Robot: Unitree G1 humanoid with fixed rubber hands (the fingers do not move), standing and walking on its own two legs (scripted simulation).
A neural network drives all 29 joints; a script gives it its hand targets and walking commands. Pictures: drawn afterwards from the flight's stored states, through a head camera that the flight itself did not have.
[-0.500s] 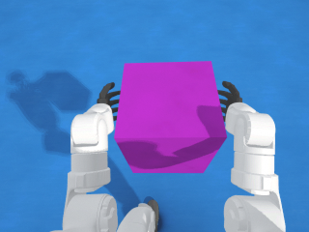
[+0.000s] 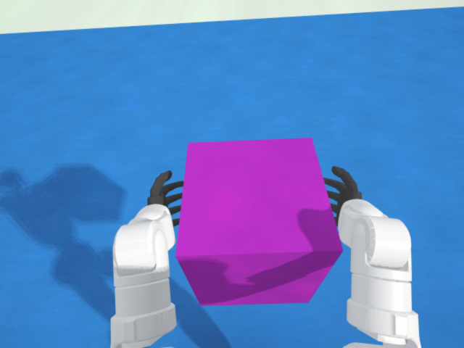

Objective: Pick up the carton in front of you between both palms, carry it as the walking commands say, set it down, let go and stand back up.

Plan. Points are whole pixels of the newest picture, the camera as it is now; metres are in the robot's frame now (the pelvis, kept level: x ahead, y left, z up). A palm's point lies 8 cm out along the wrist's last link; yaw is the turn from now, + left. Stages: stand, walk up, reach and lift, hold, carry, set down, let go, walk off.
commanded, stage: carry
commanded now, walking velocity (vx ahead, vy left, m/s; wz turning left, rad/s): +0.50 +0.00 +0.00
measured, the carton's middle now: (252, 228) +0.32 +0.00 +0.03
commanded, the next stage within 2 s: none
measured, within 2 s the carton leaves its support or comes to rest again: neither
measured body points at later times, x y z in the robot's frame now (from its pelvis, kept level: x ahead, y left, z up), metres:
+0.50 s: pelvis +0.31 +0.04 +0.00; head +0.28 +0.06 +0.45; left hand +0.59 +0.19 +0.07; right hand +0.58 -0.11 +0.08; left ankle +0.38 +0.13 -0.73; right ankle +0.14 -0.08 -0.65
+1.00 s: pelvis +0.62 +0.00 +0.01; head +0.62 -0.02 +0.46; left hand +0.89 +0.16 +0.08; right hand +0.90 -0.15 +0.07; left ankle +0.48 +0.11 -0.63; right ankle +0.68 -0.08 -0.73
